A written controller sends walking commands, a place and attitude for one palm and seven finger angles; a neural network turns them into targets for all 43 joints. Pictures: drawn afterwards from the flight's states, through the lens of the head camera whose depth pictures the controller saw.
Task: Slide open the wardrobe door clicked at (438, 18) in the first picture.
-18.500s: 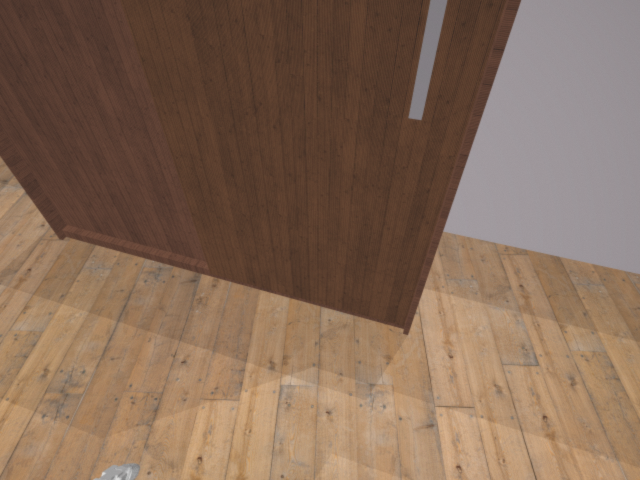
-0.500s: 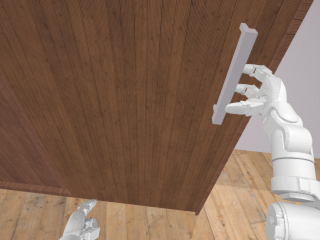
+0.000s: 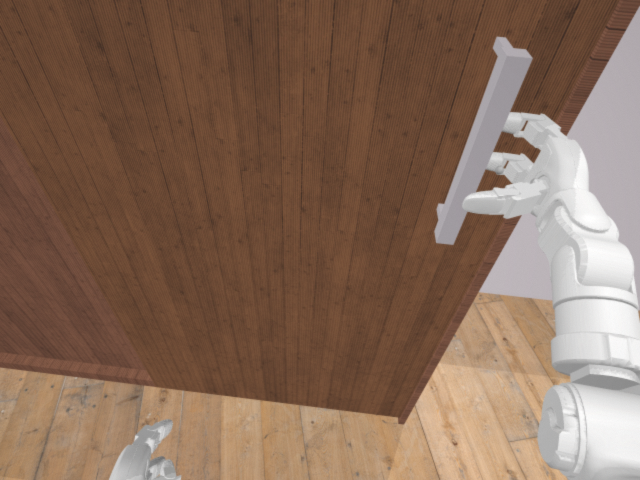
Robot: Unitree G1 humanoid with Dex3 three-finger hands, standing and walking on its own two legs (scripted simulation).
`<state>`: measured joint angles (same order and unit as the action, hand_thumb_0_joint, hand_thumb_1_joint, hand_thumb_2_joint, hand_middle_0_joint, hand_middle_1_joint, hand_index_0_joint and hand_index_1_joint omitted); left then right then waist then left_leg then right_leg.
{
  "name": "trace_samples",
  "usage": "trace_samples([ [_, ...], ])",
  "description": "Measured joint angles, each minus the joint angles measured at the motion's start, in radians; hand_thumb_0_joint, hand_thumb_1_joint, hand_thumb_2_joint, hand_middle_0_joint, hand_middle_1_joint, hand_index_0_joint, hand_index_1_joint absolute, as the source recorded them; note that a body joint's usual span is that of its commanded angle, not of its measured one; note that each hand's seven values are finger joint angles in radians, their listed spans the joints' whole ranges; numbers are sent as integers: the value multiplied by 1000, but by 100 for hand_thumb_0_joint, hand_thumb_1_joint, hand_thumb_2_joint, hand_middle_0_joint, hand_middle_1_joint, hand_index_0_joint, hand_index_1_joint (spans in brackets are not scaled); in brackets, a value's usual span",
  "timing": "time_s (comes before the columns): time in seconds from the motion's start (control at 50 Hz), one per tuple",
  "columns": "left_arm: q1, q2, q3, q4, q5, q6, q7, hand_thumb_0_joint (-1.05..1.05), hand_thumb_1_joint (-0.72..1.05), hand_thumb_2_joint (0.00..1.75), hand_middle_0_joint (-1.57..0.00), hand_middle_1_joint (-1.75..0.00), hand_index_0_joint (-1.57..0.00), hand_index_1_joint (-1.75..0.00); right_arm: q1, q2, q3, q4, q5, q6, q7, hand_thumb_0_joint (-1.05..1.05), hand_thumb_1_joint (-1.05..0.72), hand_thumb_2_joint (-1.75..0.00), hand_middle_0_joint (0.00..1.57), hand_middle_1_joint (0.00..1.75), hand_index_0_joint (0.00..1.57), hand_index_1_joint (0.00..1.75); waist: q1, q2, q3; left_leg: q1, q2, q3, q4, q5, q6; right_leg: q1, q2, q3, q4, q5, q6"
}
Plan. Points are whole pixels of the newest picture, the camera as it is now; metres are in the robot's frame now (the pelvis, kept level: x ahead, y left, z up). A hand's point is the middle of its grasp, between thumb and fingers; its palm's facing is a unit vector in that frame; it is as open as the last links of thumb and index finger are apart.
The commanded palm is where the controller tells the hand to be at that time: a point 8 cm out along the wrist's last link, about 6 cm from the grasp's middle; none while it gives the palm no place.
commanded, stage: slide the fingers in behind the handle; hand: right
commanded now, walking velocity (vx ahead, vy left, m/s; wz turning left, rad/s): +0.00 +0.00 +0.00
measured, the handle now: (469, 152) +0.46 -0.15 +0.22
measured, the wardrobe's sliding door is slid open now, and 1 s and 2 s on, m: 0.00 0.00 0.00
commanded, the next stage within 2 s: grip the handle and tug to test in 1.92 s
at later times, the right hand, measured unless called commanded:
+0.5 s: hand (497, 175) +0.40 -0.16 +0.23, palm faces +0.05 +1.00 +0.00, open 14.0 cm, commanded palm +0.38 -0.22 +0.23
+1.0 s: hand (474, 170) +0.41 -0.14 +0.23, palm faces +0.03 +1.00 +0.01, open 14.0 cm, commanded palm +0.39 -0.19 +0.23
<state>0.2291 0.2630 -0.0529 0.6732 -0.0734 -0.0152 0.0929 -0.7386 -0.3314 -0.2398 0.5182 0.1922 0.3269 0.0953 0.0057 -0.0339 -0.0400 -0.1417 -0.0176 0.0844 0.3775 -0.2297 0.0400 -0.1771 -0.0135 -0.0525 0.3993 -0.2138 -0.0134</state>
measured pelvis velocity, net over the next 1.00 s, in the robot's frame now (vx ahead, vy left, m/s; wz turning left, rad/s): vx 0.00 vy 0.00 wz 0.00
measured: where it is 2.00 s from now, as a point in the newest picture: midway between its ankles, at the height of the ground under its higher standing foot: outside the picture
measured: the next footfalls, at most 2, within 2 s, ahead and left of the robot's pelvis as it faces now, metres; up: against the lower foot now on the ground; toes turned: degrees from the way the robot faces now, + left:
none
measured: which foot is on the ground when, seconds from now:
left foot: down 0.00-1.00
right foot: down 0.00-1.00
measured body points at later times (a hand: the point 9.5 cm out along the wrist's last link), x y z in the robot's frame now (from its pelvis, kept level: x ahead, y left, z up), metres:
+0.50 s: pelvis +0.00 +0.00 +0.00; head -0.03 +0.01 +0.45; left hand +0.13 +0.24 -0.10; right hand +0.40 -0.22 +0.23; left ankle -0.02 +0.09 -0.74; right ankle +0.00 -0.11 -0.74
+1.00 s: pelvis +0.00 +0.00 +0.00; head -0.02 +0.01 +0.45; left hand +0.16 +0.22 -0.10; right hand +0.40 -0.19 +0.23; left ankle -0.02 +0.09 -0.74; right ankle +0.00 -0.11 -0.74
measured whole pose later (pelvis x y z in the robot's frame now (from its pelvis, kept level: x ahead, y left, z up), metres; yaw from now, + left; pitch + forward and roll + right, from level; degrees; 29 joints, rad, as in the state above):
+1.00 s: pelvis +0.00 +0.00 +0.00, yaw +0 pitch -1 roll +0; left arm 0.20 0.24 -0.07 0.67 -0.07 0.00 0.08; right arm -0.72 -0.23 -0.17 0.43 0.19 0.37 0.02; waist -0.01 -0.04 -0.04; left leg -0.12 -0.01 0.08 0.37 -0.23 0.03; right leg -0.16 -0.01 -0.05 0.39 -0.21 -0.02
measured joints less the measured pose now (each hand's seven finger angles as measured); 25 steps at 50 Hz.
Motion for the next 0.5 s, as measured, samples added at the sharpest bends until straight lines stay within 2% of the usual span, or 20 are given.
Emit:
trace_samples([
  [0.22, 29, -6, -2, 10, -1, -9, -2, 1, 91, 90, -20, -30, -20, -30, -51, -14, 3, 98, -16, -42, 3, -1, 50, -30, 37, 124, 37, 125, 3, -5, 0, -11, -1, 2, 2, 6, 0, -15, -1, 2, 9, 3, -2],
  [0.34, 37, -7, -1, 7, -2, -14, -8, 1, 91, 90, -20, -30, -20, -30, -12, 7, -4, 53, 1, -66, 8, -1, 50, -30, 34, 122, 33, 122, 2, -9, -6, -7, 0, -8, 0, 9, -3, -5, 0, -8, 1, 5, -4],
  [0.5, 23, -8, 0, -12, -5, -7, -16, 1, 91, 90, -20, -30, -20, -30, 59, 33, 9, -61, -7, -25, -17, -1, 50, -30, 31, 120, 31, 120, -6, -10, -8, 10, 0, -17, -4, 11, -5, 16, 0, -16, -5, 4, -5],
])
